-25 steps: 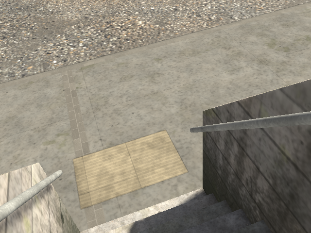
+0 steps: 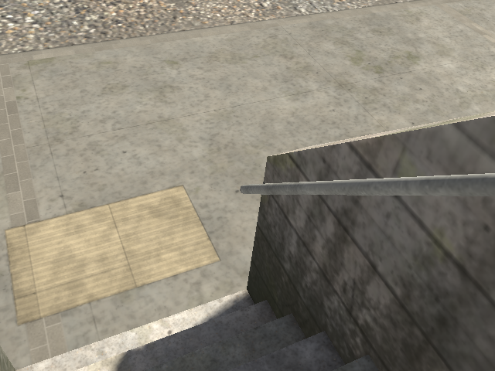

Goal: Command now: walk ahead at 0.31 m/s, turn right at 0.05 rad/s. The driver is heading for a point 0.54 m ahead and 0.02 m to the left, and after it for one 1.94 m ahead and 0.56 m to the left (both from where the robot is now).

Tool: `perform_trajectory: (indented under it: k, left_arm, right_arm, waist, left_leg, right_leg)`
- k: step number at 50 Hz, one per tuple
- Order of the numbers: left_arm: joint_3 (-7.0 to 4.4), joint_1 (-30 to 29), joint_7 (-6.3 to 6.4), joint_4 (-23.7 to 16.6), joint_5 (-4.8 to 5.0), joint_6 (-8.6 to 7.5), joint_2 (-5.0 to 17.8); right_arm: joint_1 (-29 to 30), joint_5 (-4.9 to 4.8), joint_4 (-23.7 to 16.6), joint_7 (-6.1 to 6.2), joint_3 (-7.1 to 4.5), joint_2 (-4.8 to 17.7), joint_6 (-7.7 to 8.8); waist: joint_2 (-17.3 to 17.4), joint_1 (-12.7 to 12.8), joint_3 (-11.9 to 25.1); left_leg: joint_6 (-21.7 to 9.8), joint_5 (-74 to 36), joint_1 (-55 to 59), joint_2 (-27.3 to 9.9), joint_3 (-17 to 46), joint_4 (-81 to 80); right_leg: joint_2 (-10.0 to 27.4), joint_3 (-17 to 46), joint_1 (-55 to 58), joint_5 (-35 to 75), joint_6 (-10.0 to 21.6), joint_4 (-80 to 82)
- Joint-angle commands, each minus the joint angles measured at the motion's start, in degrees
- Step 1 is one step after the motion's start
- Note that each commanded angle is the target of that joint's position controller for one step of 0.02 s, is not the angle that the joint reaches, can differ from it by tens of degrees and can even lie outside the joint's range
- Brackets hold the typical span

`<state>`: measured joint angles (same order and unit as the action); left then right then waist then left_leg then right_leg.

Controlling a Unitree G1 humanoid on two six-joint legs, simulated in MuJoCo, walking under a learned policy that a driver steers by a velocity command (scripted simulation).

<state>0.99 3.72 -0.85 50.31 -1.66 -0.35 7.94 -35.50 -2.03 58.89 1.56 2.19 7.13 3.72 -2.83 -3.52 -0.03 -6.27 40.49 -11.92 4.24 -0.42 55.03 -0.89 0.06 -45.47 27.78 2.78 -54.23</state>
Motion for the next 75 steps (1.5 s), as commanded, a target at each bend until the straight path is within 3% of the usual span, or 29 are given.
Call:
perform_trajectory:
  k: [1,4,8,9,10,11,13,14,17,21,25,31,35,36,37,38,39,40,41,46,54,56,57,58,60,64,69,72,75]
  left_arm:
    - [-0.47,-10.73,-0.29,-4.19,-0.47,-2.30,2.01]
    - [-0.64,-9.17,-1.02,-4.53,1.04,-4.27,2.62]
    - [-2.69,16.31,0.73,6.69,0.29,-3.38,8.35]
    - [-3.60,25.17,0.82,10.12,0.06,-2.49,10.15]
    - [-4.30,29.95,0.56,11.43,-0.31,-2.12,12.16]
    - [-3.01,31.38,-0.16,12.02,0.23,-1.94,11.68]
    - [-2.43,24.50,0.73,9.42,3.62,-2.25,9.60]
    - [-1.11,18.43,1.37,7.38,2.47,-2.35,7.79]
    - [2.26,13.98,3.85,7.75,1.72,-4.02,3.05]
    - [1.96,22.61,4.70,10.15,3.85,-4.39,7.07]
    - [1.90,20.58,4.57,9.54,1.45,-3.69,7.52]
    - [1.32,19.33,5.32,5.50,-0.61,0.10,8.13]
    - [0.74,19.50,3.67,3.64,-0.11,1.78,7.80]
    - [0.51,19.46,2.08,1.00,2.68,0.46,5.74]
    - [0.96,17.00,1.55,-0.89,2.78,-0.72,4.13]
    - [-0.67,7.41,1.95,-2.13,0.11,0.59,8.97]
    - [-0.87,6.05,1.36,-2.03,-0.23,0.81,6.24]
    - [0.67,7.89,0.69,-5.21,0.23,-0.16,1.00]
    - [0.78,3.80,1.12,-6.77,-0.78,-0.13,2.39]
    - [1.25,-0.03,2.28,-6.33,-1.64,3.75,1.29]
    - [3.20,8.26,0.88,-9.32,-0.26,1.53,3.74]
    - [0.86,23.53,3.04,-5.36,-0.64,1.34,11.94]
    - [-0.51,35.69,4.61,-1.20,-1.17,1.79,15.10]
    - [-0.89,35.15,5.57,0.40,-1.96,0.96,15.94]
    - [0.65,22.74,6.72,2.37,-3.86,-0.12,8.58]
    - [0.17,4.30,3.30,-0.71,-0.22,-1.17,5.38]
    - [-0.57,13.52,3.15,1.32,-0.86,-1.91,9.58]
    - [-1.49,20.99,4.64,2.01,-3.73,-0.23,12.22]
    - [-2.00,16.69,3.65,1.66,-2.79,1.44,11.01]
  right_arm:
    - [1.33,1.19,-3.08,1.66,-1.60,7.06,-0.30]
    - [-2.82,3.45,-0.81,2.04,-1.46,4.16,-1.37]
    - [0.85,2.19,0.76,0.43,-2.88,8.40,-1.91]
    - [3.76,2.40,0.30,-0.28,-3.76,11.08,-1.65]
    - [3.82,2.74,-0.83,-0.27,-5.28,10.93,-1.57]
    - [-4.40,0.59,-2.70,0.91,-4.38,7.42,-2.64]
    - [1.21,3.20,-1.72,1.32,-3.56,7.69,-3.85]
    - [3.75,3.53,-1.81,1.24,-3.87,9.29,-4.35]
    - [11.06,5.86,-4.45,0.75,-1.70,5.19,-5.79]
    - [13.47,3.43,-2.79,0.40,-3.35,8.58,-5.66]
    - [20.09,4.61,-7.13,-0.41,-3.17,8.66,-5.47]
    - [22.23,-0.64,-8.35,-1.48,-3.71,10.59,-6.13]
    - [-6.10,0.12,0.87,-2.42,-5.06,13.03,-6.67]
    - [-7.52,1.23,1.90,-2.47,-4.45,13.02,-5.71]
    - [-5.91,0.60,2.16,-1.95,-5.38,16.57,-5.21]
    - [-2.97,0.61,-0.59,-3.02,-4.19,12.77,-4.83]
    - [-3.11,2.74,-0.05,-3.51,-3.81,13.47,-4.24]
    - [2.33,3.32,-2.79,-1.79,-6.58,22.26,-2.91]
    - [8.36,2.06,-4.45,-1.12,-7.04,22.41,-2.36]
    - [8.51,2.79,-5.45,-0.06,-3.05,12.47,-3.44]
    - [3.61,-0.52,-5.39,1.62,-5.52,15.79,-4.29]
    - [10.84,-0.32,-8.98,1.60,-5.53,11.69,-2.94]
    - [21.90,1.69,-13.19,1.24,-7.83,16.49,-2.31]
    - [23.91,1.26,-15.36,-0.23,-7.98,14.51,-0.72]
    - [20.48,-0.21,-12.68,-0.62,-7.68,11.91,-0.32]
    - [10.02,2.45,-8.94,1.34,-6.81,8.21,-6.29]
    - [22.15,4.86,-14.42,0.69,-5.00,10.39,-5.24]
    - [34.39,1.55,-19.22,-0.29,-4.81,11.39,-3.25]
    - [19.16,0.67,-15.88,-0.38,-5.40,12.12,-4.54]
  waist:
    - [6.57,-2.40,-5.71]
    - [7.29,-8.14,-8.00]
    - [2.81,0.36,-3.60]
    - [-1.53,5.94,-3.70]
    - [-11.36,7.71,-4.86]
    - [-7.68,2.07,7.51]
    - [0.31,2.36,6.89]
    - [6.28,-0.45,5.05]
    - [-1.38,-3.57,-0.79]
    - [-2.58,-0.27,0.02]
    - [-3.25,1.20,-2.96]
    - [-3.75,8.25,-5.17]
    - [13.92,-1.15,2.74]
    - [21.60,-2.00,3.57]
    - [31.39,-3.21,3.27]
    - [18.24,-4.72,-7.56]
    - [12.73,-3.91,-5.56]
    - [20.75,-0.59,0.96]
    - [18.13,0.45,-1.92]
    - [8.75,1.35,-4.17]
    - [15.89,3.74,-3.30]
    - [-9.52,13.08,-4.88]
    - [-11.33,19.93,-7.12]
    - [-8.99,17.98,-7.53]
    - [-3.57,7.44,-5.26]
    - [2.82,-7.73,2.75]
    - [1.50,-0.44,-3.60]
    - [-5.21,9.44,-1.63]
    - [-7.16,3.67,4.35]
  left_leg:
    - [0.04,-33.91,-5.76,-6.32,10.44,-6.06]
    - [-0.74,-48.84,2.07,-5.45,11.78,-1.93]
    - [-0.64,-66.57,-6.69,-5.96,12.81,23.00]
    - [0.96,-56.36,-19.38,-3.85,11.40,37.07]
    - [2.64,6.61,-36.59,8.17,1.09,62.47]
    - [3.39,23.15,-51.81,5.69,4.45,66.83]
    - [2.87,9.74,-50.19,-0.82,8.78,58.75]
    - [3.12,-6.71,-40.29,0.44,6.90,50.21]
    - [8.04,-39.11,-15.77,-1.41,7.45,11.09]
    - [6.41,-55.05,-26.15,-1.29,11.90,8.57]
    - [7.54,-60.63,-24.43,-3.72,14.42,-5.40]
    - [6.72,-58.70,-1.73,-11.03,6.89,-40.67]
    - [5.79,-66.68,32.03,-14.09,0.53,-43.66]
    - [4.72,-66.17,30.64,-17.58,5.46,-27.21]
    - [-2.38,-34.31,16.82,-24.31,20.52,-38.01]
    - [0.26,-33.35,11.89,-17.81,17.98,-35.32]
    - [-2.18,-41.94,11.81,-17.99,20.53,-29.83]
    - [-13.35,-31.13,8.81,-28.33,37.25,-36.70]
    - [-15.95,-25.36,2.46,-29.94,38.42,-42.79]
    - [-11.41,-9.68,-7.84,-17.27,26.15,-44.68]
    - [-5.56,-27.93,-17.68,-14.99,17.96,-48.82]
    - [1.21,-45.81,-39.01,-6.83,8.04,-20.01]
    - [0.10,-14.63,-51.13,-0.33,19.42,-11.49]
    - [-0.23,-12.32,-60.96,2.17,32.44,-9.57]
    - [1.43,-23.80,-48.87,0.22,30.46,-7.40]
    - [6.40,-51.30,-15.82,6.38,10.78,24.14]
    - [6.95,-46.61,-23.04,4.38,6.63,11.46]
    - [5.71,-49.29,-29.96,-1.02,10.71,-19.59]
    - [4.02,-51.29,-2.29,-3.25,-0.97,-19.82]
  right_leg:
    - [-1.49,-3.87,7.66,7.95,-0.61,17.36]
    - [0.09,-3.17,12.22,3.63,-2.43,36.67]
    - [0.60,-4.65,37.35,2.93,0.38,42.38]
    - [4.85,-1.55,51.82,3.45,2.80,46.69]
    - [16.32,5.83,63.95,33.25,7.96,44.73]
    - [27.37,11.64,83.88,59.53,12.59,14.72]
    - [25.14,9.31,63.89,28.67,17.05,21.20]
    - [18.64,5.48,45.09,11.42,15.53,24.88]
    - [13.97,2.07,12.18,3.64,12.43,26.13]
    - [11.22,6.49,24.74,-14.33,8.41,13.95]
    - [13.33,13.56,18.83,-35.05,11.03,7.18]
    - [8.51,13.15,9.87,-46.20,10.45,2.67]
    - [-1.58,0.88,-6.82,-66.67,8.67,-35.40]
    - [-5.72,-8.89,-16.14,-83.29,5.21,-52.90]
    - [-3.54,-9.40,-13.73,-81.57,4.44,-50.15]
    - [-4.17,-10.09,-20.84,-78.85,5.16,-60.92]
    - [-4.51,-9.02,-23.79,-79.41,5.25,-72.25]
    - [-2.35,-4.63,-20.79,-75.30,3.29,-68.39]
    - [-0.53,-2.01,-19.93,-66.27,1.61,-68.15]
    - [-3.05,-4.98,-14.08,-60.99,-0.25,-70.72]
    - [-4.36,-5.25,23.84,-85.24,6.01,-33.44]
    - [7.44,24.95,40.22,-86.51,12.33,-11.11]
    - [11.48,47.41,39.70,-91.20,17.35,6.84]
    - [14.36,55.43,45.09,-83.15,20.53,12.83]
    - [14.02,45.97,30.40,-72.21,19.99,7.90]
    - [6.99,18.07,-6.07,-70.57,8.91,-0.58]
    - [7.36,14.60,4.78,-63.15,8.96,-7.23]
    - [7.75,16.94,27.98,-58.79,11.32,-6.41]
    - [7.53,8.74,15.84,-42.74,10.29,-19.50]
